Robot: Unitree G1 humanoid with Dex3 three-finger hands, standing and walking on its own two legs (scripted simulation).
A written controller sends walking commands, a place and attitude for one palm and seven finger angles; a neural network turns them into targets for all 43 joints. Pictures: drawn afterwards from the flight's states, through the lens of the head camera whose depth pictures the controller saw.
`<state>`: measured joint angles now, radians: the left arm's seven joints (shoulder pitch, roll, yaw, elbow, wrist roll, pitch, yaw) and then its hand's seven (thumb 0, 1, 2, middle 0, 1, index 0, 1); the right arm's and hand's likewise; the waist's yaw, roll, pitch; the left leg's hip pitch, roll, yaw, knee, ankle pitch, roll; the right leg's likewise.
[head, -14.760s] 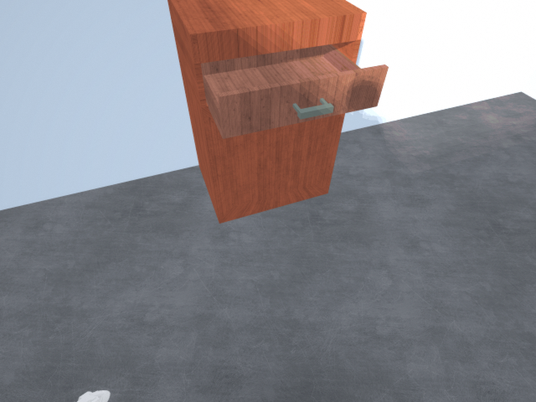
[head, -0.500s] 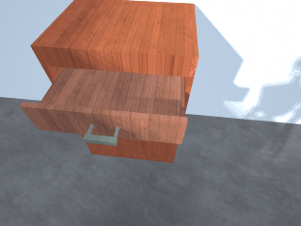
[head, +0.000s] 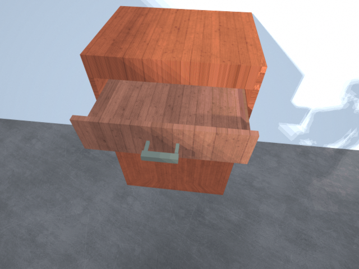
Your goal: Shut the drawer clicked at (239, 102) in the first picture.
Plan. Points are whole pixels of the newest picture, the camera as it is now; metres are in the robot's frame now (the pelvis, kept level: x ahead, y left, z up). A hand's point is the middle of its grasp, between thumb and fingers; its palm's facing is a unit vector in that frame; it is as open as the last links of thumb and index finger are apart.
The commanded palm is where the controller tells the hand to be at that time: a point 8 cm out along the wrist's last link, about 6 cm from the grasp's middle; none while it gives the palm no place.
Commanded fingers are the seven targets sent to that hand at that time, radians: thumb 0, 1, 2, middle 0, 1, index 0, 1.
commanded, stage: come to a stop and stand still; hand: left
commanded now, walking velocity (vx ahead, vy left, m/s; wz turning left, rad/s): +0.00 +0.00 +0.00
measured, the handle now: (161, 151) +0.44 +0.09 -0.05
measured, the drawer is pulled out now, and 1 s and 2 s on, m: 0.21 0.21 0.21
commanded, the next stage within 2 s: look again from close up in 1.52 s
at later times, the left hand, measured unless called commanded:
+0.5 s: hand out of the picture -0.03 +0.20 -0.17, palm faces +0.03 -0.99 -0.16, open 7.4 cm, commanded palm none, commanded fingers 0.00 0.90 0.90 -0.20 -0.30 -0.20 -0.30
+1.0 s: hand out of the picture -0.05 +0.27 -0.18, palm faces +0.05 -0.99 -0.15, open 7.4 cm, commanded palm none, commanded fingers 0.00 0.90 0.90 -0.20 -0.30 -0.20 -0.30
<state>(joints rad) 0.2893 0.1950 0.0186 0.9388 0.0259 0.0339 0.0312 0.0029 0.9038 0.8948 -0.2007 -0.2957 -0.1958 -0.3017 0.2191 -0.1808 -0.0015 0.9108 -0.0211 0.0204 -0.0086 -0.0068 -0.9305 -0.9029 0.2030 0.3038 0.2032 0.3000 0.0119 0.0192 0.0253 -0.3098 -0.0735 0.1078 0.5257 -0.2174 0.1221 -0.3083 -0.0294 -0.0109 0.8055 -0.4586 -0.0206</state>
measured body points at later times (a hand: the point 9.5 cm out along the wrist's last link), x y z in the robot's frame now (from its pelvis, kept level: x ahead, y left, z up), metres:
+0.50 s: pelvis +0.00 +0.05 +0.01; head +0.01 +0.05 +0.46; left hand -0.03 +0.26 -0.15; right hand -0.01 -0.18 -0.15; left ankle +0.04 +0.05 -0.73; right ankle -0.07 -0.08 -0.73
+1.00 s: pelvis -0.01 +0.11 +0.00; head +0.02 +0.14 +0.45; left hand -0.05 +0.32 -0.17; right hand +0.03 -0.13 -0.13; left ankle +0.02 +0.09 -0.73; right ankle -0.06 -0.07 -0.70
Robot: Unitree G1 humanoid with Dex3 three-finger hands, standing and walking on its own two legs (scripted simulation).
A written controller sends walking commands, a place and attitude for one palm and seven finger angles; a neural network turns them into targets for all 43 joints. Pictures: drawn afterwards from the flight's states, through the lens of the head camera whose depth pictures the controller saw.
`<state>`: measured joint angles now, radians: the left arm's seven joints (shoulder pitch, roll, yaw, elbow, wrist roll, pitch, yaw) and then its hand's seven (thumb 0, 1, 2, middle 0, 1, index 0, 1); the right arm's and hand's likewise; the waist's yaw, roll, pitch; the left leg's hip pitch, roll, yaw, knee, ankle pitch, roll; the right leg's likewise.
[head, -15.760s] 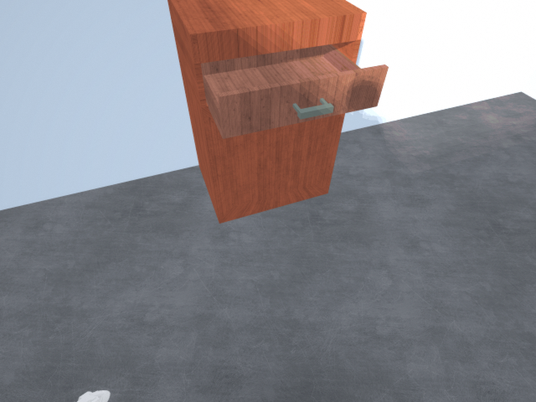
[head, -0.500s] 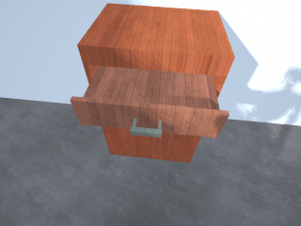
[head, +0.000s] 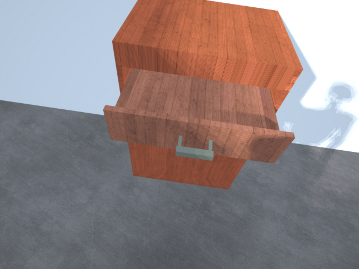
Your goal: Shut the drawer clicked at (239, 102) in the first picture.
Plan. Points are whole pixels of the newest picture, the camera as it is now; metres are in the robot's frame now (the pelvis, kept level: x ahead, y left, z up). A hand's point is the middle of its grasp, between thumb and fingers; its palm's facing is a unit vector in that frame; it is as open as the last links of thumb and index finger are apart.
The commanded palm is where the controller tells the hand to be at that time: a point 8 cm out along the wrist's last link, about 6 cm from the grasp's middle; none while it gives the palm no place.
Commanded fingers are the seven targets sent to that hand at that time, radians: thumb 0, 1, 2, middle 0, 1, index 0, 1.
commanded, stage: come to a stop and stand still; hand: left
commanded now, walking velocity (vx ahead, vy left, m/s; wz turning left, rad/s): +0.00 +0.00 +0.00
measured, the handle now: (194, 147) +0.45 -0.01 -0.05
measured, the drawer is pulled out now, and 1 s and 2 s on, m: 0.21 0.21 0.21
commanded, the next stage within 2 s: look again from close up in 0.52 s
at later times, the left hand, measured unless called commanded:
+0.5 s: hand out of the picture +0.05 +0.25 -0.17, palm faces +0.02 -0.98 -0.21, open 7.4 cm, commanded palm none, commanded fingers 0.00 0.90 0.90 -0.20 -0.30 -0.20 -0.30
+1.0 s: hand out of the picture -0.02 +0.19 -0.17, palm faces +0.03 -0.98 -0.18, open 7.4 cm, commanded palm none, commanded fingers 0.00 0.90 0.90 -0.20 -0.30 -0.20 -0.30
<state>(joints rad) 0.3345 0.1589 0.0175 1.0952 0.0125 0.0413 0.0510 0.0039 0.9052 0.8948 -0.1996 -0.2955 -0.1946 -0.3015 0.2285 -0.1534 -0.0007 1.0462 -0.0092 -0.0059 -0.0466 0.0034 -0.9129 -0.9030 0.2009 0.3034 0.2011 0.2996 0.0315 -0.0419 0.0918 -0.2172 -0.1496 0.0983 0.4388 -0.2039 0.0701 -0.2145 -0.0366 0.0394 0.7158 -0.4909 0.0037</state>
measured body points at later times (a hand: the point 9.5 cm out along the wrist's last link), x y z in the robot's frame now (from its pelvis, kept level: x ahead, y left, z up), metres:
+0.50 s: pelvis -0.01 +0.06 +0.00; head +0.02 +0.06 +0.45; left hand +0.05 +0.30 -0.15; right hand +0.00 -0.16 -0.15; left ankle -0.03 +0.14 -0.73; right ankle -0.07 -0.04 -0.74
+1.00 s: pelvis -0.01 +0.03 +0.01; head +0.02 +0.02 +0.46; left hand -0.02 +0.24 -0.15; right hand +0.00 -0.20 -0.16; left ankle -0.03 +0.14 -0.73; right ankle -0.06 -0.04 -0.73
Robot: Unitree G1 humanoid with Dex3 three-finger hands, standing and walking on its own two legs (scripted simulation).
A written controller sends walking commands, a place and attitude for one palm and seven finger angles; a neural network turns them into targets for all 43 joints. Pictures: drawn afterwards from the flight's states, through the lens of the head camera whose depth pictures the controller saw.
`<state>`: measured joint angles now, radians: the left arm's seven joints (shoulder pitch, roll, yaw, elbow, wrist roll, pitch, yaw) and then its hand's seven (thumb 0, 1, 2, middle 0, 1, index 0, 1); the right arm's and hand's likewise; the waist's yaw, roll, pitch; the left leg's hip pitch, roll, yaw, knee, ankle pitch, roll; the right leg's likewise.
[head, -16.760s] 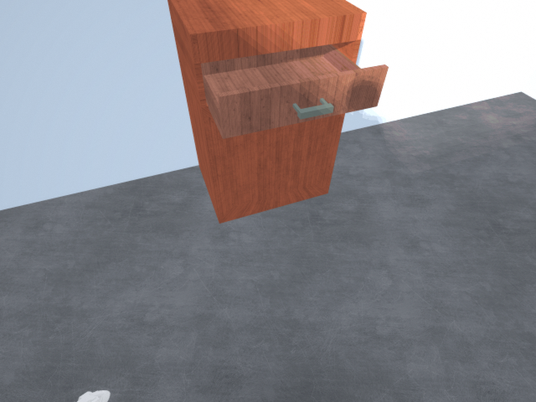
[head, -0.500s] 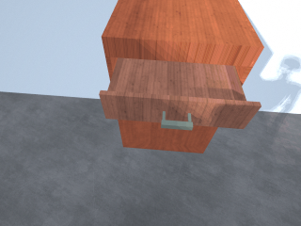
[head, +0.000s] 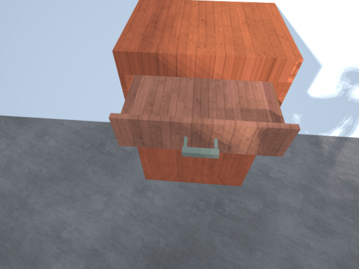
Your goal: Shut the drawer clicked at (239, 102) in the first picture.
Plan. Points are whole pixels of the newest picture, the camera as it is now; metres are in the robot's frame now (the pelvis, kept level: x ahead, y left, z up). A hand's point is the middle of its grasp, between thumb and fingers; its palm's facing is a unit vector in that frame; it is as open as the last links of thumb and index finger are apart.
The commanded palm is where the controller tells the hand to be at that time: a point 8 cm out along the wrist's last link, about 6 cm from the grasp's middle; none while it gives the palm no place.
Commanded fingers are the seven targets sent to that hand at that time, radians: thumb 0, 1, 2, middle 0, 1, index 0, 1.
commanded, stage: look again from close up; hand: left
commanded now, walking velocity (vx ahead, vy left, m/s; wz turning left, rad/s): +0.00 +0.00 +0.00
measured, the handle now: (200, 146) +0.46 -0.03 -0.06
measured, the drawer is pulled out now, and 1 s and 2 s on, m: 0.21 0.21 0.21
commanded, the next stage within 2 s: shuffle to correct the standing spot in 0.08 s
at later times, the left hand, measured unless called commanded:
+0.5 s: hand out of the picture -0.02 +0.14 -0.19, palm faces +0.05 -0.99 -0.15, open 7.4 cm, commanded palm none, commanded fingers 0.00 0.90 0.90 -0.20 -0.30 -0.20 -0.30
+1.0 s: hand out of the picture +0.14 +0.12 -0.17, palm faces +0.01 -0.99 -0.16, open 7.4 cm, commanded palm none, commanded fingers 0.00 0.90 0.90 -0.20 -0.30 -0.20 -0.30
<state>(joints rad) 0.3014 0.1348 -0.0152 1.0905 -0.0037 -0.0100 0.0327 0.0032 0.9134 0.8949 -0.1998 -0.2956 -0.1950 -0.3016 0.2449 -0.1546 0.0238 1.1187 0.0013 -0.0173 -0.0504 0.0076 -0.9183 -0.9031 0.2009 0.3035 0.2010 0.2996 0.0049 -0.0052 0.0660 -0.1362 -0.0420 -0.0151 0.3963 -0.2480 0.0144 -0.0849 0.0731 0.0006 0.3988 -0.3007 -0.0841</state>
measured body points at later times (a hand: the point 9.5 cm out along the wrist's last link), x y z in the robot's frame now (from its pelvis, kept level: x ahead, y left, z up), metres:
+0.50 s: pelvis +0.01 -0.03 -0.01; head +0.03 -0.02 +0.43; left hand -0.02 +0.19 -0.18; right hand +0.00 -0.25 -0.17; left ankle -0.02 +0.11 -0.74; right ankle -0.06 -0.06 -0.74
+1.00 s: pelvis +0.05 -0.07 +0.00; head +0.11 -0.04 +0.45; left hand +0.14 +0.17 -0.16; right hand +0.05 -0.30 -0.14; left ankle +0.02 +0.07 -0.74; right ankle +0.08 -0.26 -0.66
